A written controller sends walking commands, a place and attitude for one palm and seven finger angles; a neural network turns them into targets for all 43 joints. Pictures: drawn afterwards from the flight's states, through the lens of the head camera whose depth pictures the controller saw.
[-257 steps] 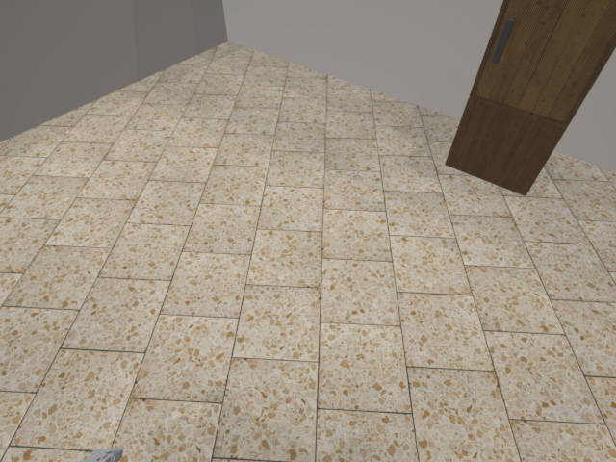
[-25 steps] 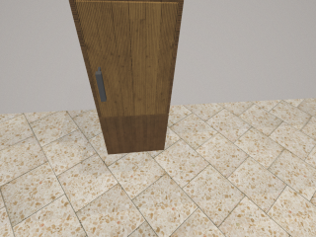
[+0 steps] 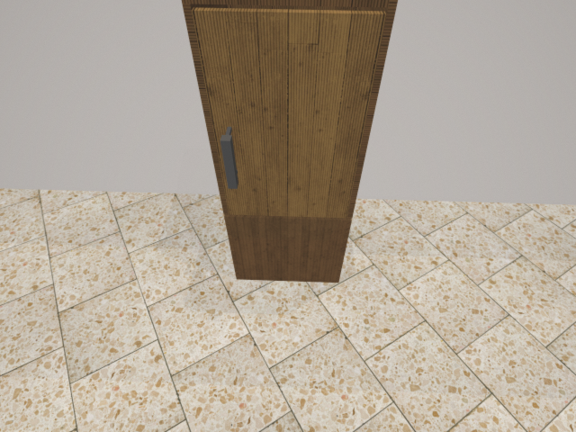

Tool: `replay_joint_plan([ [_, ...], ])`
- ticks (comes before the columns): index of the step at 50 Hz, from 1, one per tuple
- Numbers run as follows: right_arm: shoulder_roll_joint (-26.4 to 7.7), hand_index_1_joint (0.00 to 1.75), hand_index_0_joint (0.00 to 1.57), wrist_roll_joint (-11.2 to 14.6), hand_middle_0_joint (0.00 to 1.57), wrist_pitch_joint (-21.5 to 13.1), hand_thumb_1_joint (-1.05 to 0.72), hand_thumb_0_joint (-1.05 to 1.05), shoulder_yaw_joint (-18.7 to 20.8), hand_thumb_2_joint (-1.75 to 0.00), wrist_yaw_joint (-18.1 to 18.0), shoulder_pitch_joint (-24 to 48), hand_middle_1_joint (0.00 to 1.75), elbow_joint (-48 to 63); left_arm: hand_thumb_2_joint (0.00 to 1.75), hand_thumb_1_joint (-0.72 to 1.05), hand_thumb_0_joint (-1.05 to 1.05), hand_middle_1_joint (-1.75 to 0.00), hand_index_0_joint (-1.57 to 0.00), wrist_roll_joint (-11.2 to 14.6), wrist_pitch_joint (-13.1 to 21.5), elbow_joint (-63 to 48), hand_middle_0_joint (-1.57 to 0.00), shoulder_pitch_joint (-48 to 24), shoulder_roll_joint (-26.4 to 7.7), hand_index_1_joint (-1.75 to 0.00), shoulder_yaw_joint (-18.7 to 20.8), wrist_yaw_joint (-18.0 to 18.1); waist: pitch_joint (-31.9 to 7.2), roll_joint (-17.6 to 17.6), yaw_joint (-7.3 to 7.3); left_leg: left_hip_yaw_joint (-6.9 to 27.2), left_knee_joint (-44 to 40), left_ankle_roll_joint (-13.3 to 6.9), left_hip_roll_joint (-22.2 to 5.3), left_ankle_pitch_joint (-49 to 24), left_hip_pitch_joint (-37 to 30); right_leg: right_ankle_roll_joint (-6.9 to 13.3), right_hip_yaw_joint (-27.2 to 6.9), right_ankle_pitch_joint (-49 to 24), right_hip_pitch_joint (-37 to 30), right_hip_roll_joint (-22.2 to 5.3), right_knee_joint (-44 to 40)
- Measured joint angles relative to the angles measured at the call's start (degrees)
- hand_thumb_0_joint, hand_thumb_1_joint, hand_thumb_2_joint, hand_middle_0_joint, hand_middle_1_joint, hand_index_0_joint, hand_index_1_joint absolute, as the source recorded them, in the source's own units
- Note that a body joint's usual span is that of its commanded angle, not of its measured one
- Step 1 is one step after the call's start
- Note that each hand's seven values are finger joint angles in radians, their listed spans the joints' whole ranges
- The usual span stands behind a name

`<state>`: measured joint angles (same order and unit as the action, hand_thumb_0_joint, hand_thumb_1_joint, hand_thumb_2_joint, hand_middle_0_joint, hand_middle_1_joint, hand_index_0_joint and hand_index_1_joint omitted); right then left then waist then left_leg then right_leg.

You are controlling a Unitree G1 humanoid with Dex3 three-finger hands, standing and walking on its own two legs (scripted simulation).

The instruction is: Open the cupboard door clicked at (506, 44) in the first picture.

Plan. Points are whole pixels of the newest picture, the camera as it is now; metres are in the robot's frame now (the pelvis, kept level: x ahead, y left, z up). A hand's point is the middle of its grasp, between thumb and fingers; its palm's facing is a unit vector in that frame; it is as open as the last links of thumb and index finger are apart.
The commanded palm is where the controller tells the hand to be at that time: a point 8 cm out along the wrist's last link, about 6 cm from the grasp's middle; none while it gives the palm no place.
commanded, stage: take the last steps up to it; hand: left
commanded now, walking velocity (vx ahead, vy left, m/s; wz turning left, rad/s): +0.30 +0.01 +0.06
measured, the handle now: (231, 158) +0.76 +0.22 -0.10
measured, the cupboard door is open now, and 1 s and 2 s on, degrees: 0 0 0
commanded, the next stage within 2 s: come to a stop and stand still in 0.54 s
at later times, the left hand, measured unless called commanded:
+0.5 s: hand (186, 397) +0.20 +0.20 -0.17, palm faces +0.04 -0.96 -0.26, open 7.3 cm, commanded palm none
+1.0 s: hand (197, 376) +0.24 +0.19 -0.18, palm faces +0.07 -0.98 -0.21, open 7.4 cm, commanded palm none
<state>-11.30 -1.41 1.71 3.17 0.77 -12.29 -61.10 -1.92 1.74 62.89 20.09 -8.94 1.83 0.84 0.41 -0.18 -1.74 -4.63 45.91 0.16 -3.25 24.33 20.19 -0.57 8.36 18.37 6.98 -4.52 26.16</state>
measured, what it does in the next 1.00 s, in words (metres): walks ahead: left foot, then right foot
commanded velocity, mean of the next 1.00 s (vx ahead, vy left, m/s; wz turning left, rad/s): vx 0.04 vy -0.03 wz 0.00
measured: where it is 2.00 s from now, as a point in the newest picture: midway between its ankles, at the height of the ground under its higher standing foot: outside the picture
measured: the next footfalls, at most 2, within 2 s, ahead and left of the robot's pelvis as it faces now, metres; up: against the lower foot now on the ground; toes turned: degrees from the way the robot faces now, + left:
left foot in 0.12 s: +0.07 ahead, +0.15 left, +0.00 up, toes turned +10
right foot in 0.46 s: +0.23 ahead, -0.10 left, +0.00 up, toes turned -8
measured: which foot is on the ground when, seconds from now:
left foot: up 0.00-0.10, down 0.12-0.46, up 0.48-0.78, down 0.80-1.00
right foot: down 0.00-0.12, up 0.14-0.44, down 0.46-0.84, up 0.86-1.00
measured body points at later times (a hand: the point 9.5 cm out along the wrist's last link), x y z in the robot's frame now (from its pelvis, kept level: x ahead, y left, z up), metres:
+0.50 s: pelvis +0.14 +0.00 -0.02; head +0.16 -0.03 +0.43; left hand +0.20 +0.25 -0.15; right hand +0.07 -0.21 -0.19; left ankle +0.03 +0.13 -0.73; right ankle +0.19 -0.10 -0.74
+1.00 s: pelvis +0.22 +0.01 -0.01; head +0.27 +0.01 +0.44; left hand +0.24 +0.24 -0.17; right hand +0.34 -0.21 -0.15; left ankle +0.28 +0.13 -0.74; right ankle +0.18 -0.11 -0.68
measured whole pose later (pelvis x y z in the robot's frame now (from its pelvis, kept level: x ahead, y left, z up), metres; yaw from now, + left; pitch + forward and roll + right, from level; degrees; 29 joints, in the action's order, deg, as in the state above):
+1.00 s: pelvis +0.22 +0.01 -0.01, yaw +0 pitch -1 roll +0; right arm -7.7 -1.4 0.9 2.3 -2.1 -3.7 -56.9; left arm -0.7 -2.6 59.2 12.6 -10.0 3.2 1.7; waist 6.7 0.8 -1.7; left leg -6.7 29.4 -0.1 -4.7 10.7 17.7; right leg -1.6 1.9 31.7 21.2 -1.0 56.4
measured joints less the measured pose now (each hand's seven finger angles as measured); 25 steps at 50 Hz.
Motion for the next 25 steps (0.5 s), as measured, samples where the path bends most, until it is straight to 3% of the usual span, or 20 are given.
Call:
replay_joint_plan([
  [6,-0.1,0.30,0.20,0.0,0.20,-2.3,-0.91,0.01,-0.2,-0.90,0.0,0.5,0.30,1.6,0.90,0.90,0.00,-0.30,-0.20,0.3,-0.2,2.2,-0.20,3.5,1.1,-0.30,0.0,-0.6,0.8,1.1,-0.51,-2.4,-13.9,-0.4,-0.8,-6.4,-4.6,-2.2,1.5,3.8,-0.4,-1.6,3.6],
  [9,1.2,0.30,0.20,-0.4,0.20,-4.0,-0.91,0.01,-0.4,-0.90,-0.6,0.6,0.30,1.9,0.90,0.90,0.00,-0.30,-0.20,0.4,-2.0,3.5,-0.20,3.5,1.0,-0.30,0.2,-0.9,1.7,2.4,-0.15,-4.0,-11.8,-0.9,-0.2,-5.9,-5.3,-0.7,-1.7,9.9,5.8,-1.9,18.9],
  [11,2.2,0.30,0.20,-0.4,0.20,-4.6,-0.91,0.01,-0.7,-0.90,-1.1,-0.7,0.30,2.0,0.90,0.91,0.00,-0.30,-0.20,0.3,-2.5,3.6,-0.20,2.3,0.7,-0.30,0.4,-1.2,1.8,2.3,0.74,-4.4,-13.7,-0.9,-0.1,-5.6,-7.3,0.1,-2.7,9.5,11.2,-1.2,29.1],
  [13,2.7,0.30,0.20,-0.4,0.20,-4.8,-0.92,0.01,-0.7,-0.90,-1.8,-2.5,0.30,1.3,0.90,0.91,0.01,-0.30,-0.20,0.3,-2.4,2.9,-0.20,0.4,0.3,-0.30,0.8,-1.5,2.0,1.9,1.50,-4.3,-17.0,-0.6,0.3,-6.6,-9.7,0.3,-2.7,7.0,15.2,-1.1,32.6],
  [17,3.1,0.30,0.20,-0.4,0.20,-4.4,-0.92,0.01,-0.9,-0.90,-2.0,-6.0,0.30,-1.4,0.90,0.91,0.01,-0.30,-0.20,0.5,-1.8,-0.3,-0.20,-4.1,-0.1,-0.30,1.2,-1.7,2.3,0.7,2.12,-4.0,-21.9,-0.3,0.7,-7.4,-13.8,-0.1,-2.2,3.0,18.6,-1.6,25.6],
  [21,3.4,0.30,0.20,-0.5,0.20,-3.5,-0.92,0.01,-0.7,-0.90,-1.7,-8.5,0.30,-3.7,0.90,0.92,0.01,-0.30,-0.20,0.4,-1.1,-2.8,-0.20,-7.7,-1.1,-0.30,1.9,-1.5,2.8,-0.4,2.83,-3.9,-21.4,1.1,0.3,-4.8,-16.3,-0.1,-1.7,-1.0,17.2,-1.1,14.7],
  [23,3.5,0.30,0.20,-0.4,0.20,-3.1,-0.92,0.01,-0.6,-0.90,-1.6,-9.7,0.30,-4.5,0.90,0.92,0.01,-0.30,-0.19,0.3,-0.1,-3.9,-0.19,-8.5,-1.8,-0.30,2.0,-1.6,2.7,-0.7,2.92,-3.9,-17.4,2.0,-0.3,-1.3,-16.3,0.4,-1.2,-4.2,14.3,-0.5,8.7],
  [25,3.2,0.30,0.20,0.0,0.20,-2.4,-0.91,0.01,-0.5,-0.90,-1.3,-9.6,0.30,-5.1,0.90,0.92,0.00,-0.30,-0.19,0.3,1.1,-4.2,-0.19,-9.5,-1.6,-0.30,1.9,-1.2,3.2,-2.1,2.91,-2.0,-5.8,0.5,-1.7,3.9,-12.2,2.2,-0.1,-4.0,14.2,0.5,11.3],
])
